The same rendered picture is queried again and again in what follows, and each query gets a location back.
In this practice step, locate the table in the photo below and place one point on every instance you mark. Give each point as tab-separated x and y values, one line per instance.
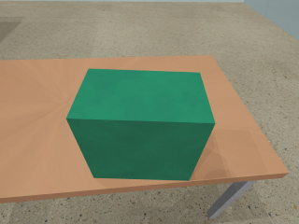
40	158

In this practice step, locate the carton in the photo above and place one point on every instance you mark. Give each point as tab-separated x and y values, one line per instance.
141	124

